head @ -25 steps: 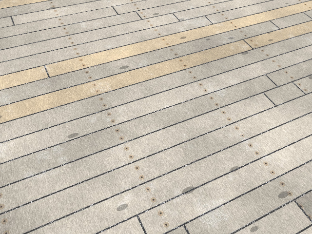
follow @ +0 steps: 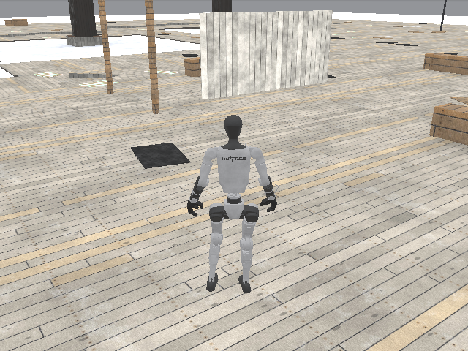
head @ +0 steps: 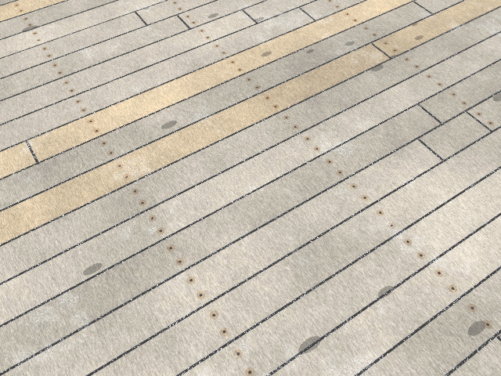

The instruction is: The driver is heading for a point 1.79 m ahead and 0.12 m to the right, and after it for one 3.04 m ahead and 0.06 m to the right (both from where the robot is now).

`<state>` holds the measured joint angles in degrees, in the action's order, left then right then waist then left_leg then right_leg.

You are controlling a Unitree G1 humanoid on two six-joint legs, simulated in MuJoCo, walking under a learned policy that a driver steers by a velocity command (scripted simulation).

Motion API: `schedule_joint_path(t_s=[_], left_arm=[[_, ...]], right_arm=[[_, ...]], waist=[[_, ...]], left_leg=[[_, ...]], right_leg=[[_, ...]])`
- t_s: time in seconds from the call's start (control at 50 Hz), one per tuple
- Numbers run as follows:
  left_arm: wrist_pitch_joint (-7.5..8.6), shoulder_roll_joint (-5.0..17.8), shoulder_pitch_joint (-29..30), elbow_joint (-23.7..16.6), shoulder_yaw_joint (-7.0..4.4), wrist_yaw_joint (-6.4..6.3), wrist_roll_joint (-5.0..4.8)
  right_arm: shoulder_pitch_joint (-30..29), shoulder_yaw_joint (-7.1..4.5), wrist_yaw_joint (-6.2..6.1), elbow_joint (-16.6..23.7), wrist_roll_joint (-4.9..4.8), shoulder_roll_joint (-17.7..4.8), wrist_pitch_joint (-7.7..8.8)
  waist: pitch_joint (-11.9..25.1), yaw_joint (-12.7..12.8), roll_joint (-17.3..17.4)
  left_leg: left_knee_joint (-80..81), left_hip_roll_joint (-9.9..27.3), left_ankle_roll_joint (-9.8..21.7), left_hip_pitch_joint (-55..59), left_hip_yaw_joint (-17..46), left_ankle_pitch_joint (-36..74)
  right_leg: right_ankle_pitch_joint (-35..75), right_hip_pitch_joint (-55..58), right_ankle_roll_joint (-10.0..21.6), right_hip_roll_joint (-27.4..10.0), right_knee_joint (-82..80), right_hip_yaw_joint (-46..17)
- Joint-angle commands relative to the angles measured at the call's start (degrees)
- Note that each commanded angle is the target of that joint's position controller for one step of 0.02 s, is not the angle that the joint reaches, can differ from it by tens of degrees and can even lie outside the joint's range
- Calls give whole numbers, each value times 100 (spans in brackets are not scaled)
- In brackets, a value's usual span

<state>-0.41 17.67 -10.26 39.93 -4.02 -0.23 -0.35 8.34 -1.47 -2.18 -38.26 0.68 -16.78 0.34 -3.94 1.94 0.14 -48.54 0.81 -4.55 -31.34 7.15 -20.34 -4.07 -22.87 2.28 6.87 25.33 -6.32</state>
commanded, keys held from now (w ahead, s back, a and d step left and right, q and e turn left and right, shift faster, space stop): e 0.42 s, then no key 0.14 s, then q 0.36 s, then w+q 0.08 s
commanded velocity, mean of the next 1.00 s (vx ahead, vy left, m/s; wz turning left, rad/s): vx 0.02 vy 0.00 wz -0.21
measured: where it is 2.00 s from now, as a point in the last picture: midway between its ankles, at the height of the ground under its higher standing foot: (240, 345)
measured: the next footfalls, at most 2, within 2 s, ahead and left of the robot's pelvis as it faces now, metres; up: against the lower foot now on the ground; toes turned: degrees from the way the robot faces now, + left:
left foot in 0.12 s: +0.13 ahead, +0.15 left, +0.00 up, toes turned -10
right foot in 0.56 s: +0.03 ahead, -0.09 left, +0.00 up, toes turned -20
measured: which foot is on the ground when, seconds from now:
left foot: up 0.00-0.10, down 0.12-0.56, up 0.58-1.00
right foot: down 0.00-0.12, up 0.14-0.54, down 0.56-1.00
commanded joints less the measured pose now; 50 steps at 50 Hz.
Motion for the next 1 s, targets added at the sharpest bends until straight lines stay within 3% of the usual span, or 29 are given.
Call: schedule_joint_path(t_s=[0.02,0.06,0.1,0.12,0.14,0.16,0.18,0.2,0.22,0.24,0.28,0.32,0.38,0.48,0.52,0.54,0.56,0.58,0.6,0.62,0.64,0.68,0.7,0.74,0.82,0.92,0.96,1.0], left_arm=[[-47,951,317,-498,-281,-88,-49],[-114,918,298,-510,-276,-105,-55],[-173,797,281,-513,-239,-124,-95],[-175,550,50,-489,-163,-117,-80],[-134,268,-119,-622,-107,-103,-74],[-44,706,-124,-643,-227,-101,0],[-56,992,-238,-502,-340,-98,-60],[-131,971,-390,-341,-369,-123,-84],[-209,872,-486,-254,-363,-161,-59],[-261,734,-487,-265,-330,-161,-62],[-279,564,-229,-425,-270,-145,-103],[-261,468,86,-605,-221,-118,-116],[-256,367,237,-747,-157,-35,-90],[-309,376,186,-803,-149,49,-63],[-309,326,-117,-675,-156,84,-55],[-300,375,-299,-585,-175,86,-39],[-296,625,-421,-573,-226,45,-25],[-301,1108,-349,-693,-271,-53,40],[-194,687,-230,-705,-138,-23,233],[-76,410,-5,-638,-31,15,290],[9,316,254,-526,-7,25,250],[112,259,544,-405,31,16,179],[127,233,590,-352,45,-5,195],[92,366,629,-289,-14,-66,171],[-53,609,445,-135,-128,-158,103],[-119,701,602,-65,-203,-167,71],[-118,833,509,-10,-262,-150,-2],[-71,874,652,31,-280,-99,-141]], right_arm=[[527,-188,-7,229,-26,-525,-13],[453,-221,41,293,-45,-530,57],[667,-292,77,250,-56,-564,149],[802,-391,42,288,13,-901,160],[552,-513,16,367,196,-1421,80],[484,-491,31,427,326,-1244,92],[204,-386,8,543,277,-892,109],[-59,-341,-1,574,161,-705,111],[-191,-313,-20,603,65,-615,108],[-199,-288,-37,592,29,-579,96],[-33,-293,-60,536,64,-572,49],[245,-348,-85,442,69,-654,-2],[285,-456,-65,386,34,-861,-46],[199,-538,71,261,-94,-1025,-58],[62,-530,91,194,-214,-1019,-65],[158,-492,93,96,-272,-910,-58],[421,-409,121,-8,-187,-656,-18],[510,-192,218,163,190,-136,48],[76,-298,155,189,84,-443,19],[41,-360,143,85,-63,-670,-30],[167,-381,133,-27,-112,-638,-81],[430,-415,72,-264,-70,-648,-189],[528,-414,68,-317,-101,-631,-198],[501,-413,65,-281,-162,-645,-195],[254,-369,55,-80,-183,-570,-240],[327,-351,132,44,-175,-506,-281],[398,-342,196,64,-207,-482,-294],[728,-371,270,-58,-223,-480,-282]], waist=[[1142,-212,-709],[1049,-201,-849],[1007,-365,-852],[1073,-331,-351],[853,-47,1289],[888,-144,1586],[787,-61,1063],[646,29,740],[613,29,658],[543,-17,670],[514,-168,752],[610,-384,883],[785,-472,945],[880,-429,1033],[902,-200,965],[902,-103,841],[1084,-154,271],[1276,-404,-1568],[1281,-2,-1260],[1047,-73,-868],[860,-206,-872],[644,-296,-873],[619,-343,-852],[587,-281,-829],[492,-35,-685],[585,-94,-683],[703,-99,-691],[608,-363,-682]], left_leg=[[443,-233,-13,1066,-243,428],[1036,-286,66,1206,-245,476],[2202,-219,243,1853,-295,987],[2767,619,552,2342,355,856],[3200,1872,1331,2457,1861,1211],[3368,2354,1916,2020,2561,1349],[3273,2082,1854,1880,2049,1327],[3165,1674,1589,1825,1375,1323],[3087,1435,1436,1944,968,1396],[3056,1350,1440,1959,674,1756],[3065,1208,1502,2149,219,2095],[3014,1349,1639,2654,151,2367],[2953,1566,1738,2842,-3,2611],[2763,1694,1777,2619,-218,3191],[2440,1610,1601,2503,-346,3238],[2209,1470,1330,2210,-513,2929],[1666,1162,844,1514,-873,1974],[389,487,221,150,-1396,-999],[-298,372,45,103,-786,-1751],[-600,457,26,317,-561,-1513],[-587,450,18,311,-495,-1152],[-633,401,-84,546,-344,-559],[-615,318,-115,726,-316,-405],[-409,266,-135,683,-432,-332],[-239,330,-123,388,-594,-692],[183,302,38,694,-851,-707],[580,247,253,992,-1024,-544],[1514,110,616,1778,-1233,-27]], right_leg=[[-658,94,972,-1288,-806,-1567],[-964,190,839,-1246,-656,-1806],[-1071,120,547,-1039,-256,-1868],[-1817,-220,233,-722,441,-1555],[-2844,-1239,-110,199,1745,-362],[-3082,-1333,-323,-104,3148,-194],[-2715,-1270,-399,-263,3785,-278],[-2376,-1265,-501,-319,4091,-176],[-2073,-1361,-602,-354,4395,-96],[-1929,-1407,-692,-390,4596,-32],[-1704,-1420,-812,-467,4308,239],[-1716,-1511,-900,-604,3770,307],[-1912,-1072,-881,-811,2979,464],[-1961,-28,-594,-716,1657,829],[-1193,604,-320,-604,438,952],[-454,1195,-134,-542,-389,940],[521,2156,68,-977,-598,286],[2832,3040,695,-2501,-293,-1359],[2345,2069,1561,-2931,-458,-1435],[1715,1723,1468,-2564,-621,-983],[1255,1610,1180,-2231,-662,-605],[1472,1351,968,-2022,-686,-185],[1623,1249,950,-1947,-671,0],[1598,1439,979,-1961,-596,144],[1299,1789,1230,-2382,-590,-139],[1707,1849,1238,-2563,-492,15],[291,1765,1127,-2592,-684,66],[-1691,1173,838,-2417,-719,256]])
